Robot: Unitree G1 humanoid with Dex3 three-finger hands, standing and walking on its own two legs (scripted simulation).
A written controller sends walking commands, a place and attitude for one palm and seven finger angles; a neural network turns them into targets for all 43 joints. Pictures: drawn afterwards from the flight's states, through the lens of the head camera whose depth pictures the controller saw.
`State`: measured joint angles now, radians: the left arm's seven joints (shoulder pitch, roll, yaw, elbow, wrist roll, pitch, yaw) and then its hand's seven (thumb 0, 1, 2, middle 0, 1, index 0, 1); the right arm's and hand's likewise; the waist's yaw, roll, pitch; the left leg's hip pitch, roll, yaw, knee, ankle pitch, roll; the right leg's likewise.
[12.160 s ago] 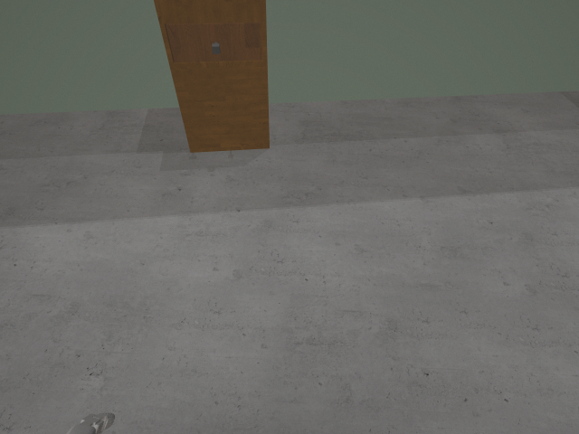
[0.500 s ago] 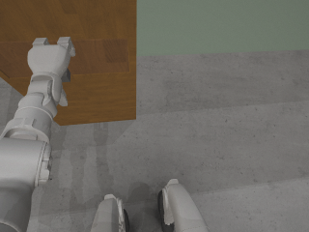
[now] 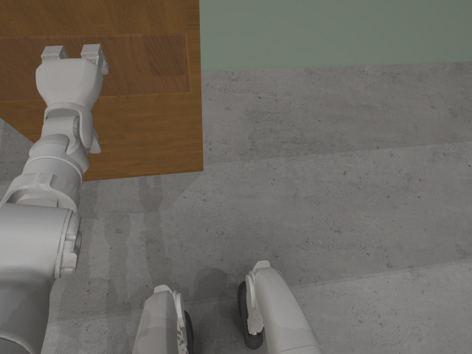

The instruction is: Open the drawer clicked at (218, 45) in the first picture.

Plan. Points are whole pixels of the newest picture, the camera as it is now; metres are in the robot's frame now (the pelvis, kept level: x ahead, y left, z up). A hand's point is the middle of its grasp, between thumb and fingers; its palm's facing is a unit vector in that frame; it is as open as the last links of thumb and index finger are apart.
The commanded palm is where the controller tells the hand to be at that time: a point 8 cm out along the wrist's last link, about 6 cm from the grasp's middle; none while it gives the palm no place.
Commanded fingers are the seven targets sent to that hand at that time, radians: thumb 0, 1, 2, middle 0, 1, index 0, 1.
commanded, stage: lower the fingers behind the handle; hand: left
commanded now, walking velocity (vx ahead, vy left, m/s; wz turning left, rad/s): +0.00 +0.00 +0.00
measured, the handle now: (80, 87) +0.60 +0.20 -0.04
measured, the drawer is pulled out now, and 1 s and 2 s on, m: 0.00 0.00 0.00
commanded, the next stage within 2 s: close the thumb around the handle in 0.86 s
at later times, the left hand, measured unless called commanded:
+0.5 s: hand (84, 116) +0.55 +0.20 -0.07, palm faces -0.03 +0.00 -1.00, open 13.8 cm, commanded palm +0.55 +0.18 -0.02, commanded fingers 0.00 -0.50 0.30 -0.30 -1.20 -0.30 -1.20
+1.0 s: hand (86, 113) +0.56 +0.20 -0.07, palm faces -0.04 +0.00 -1.00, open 13.8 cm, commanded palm +0.55 +0.17 -0.02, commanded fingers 0.00 -0.33 0.37 -0.31 -1.22 -0.31 -1.22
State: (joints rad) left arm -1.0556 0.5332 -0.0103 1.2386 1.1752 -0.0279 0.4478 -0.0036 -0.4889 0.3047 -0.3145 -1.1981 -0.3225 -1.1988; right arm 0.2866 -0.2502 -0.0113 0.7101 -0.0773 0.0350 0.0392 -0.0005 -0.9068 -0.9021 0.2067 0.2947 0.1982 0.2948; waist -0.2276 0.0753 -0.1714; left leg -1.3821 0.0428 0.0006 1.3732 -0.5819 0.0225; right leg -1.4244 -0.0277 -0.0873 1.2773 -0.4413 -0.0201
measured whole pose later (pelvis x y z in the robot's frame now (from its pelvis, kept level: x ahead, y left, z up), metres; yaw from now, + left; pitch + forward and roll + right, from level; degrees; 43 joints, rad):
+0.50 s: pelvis -0.01 +0.00 -0.04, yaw +0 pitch +37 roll -4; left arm -1.08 0.59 0.01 1.19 1.19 -0.07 0.44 0.00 -0.49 0.30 -0.31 -1.20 -0.32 -1.20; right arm 0.30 -0.25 -0.01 0.73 -0.08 0.01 0.04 0.00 -0.91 -0.90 0.21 0.29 0.20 0.29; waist -0.22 0.07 -0.17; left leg -1.55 0.04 -0.02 1.52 -0.61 0.02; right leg -1.58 -0.03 -0.10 1.41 -0.46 -0.02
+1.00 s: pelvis -0.01 +0.01 -0.04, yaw -1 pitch +37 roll -4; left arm -1.08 0.60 0.00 1.18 1.19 -0.07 0.42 0.00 -0.49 0.31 -0.31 -1.20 -0.33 -1.20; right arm 0.32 -0.25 0.00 0.72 -0.07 0.02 0.04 0.00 -0.91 -0.90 0.21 0.29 0.20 0.29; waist -0.23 0.08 -0.17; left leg -1.56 0.04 -0.01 1.54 -0.62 0.03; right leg -1.59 -0.03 -0.09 1.42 -0.46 -0.01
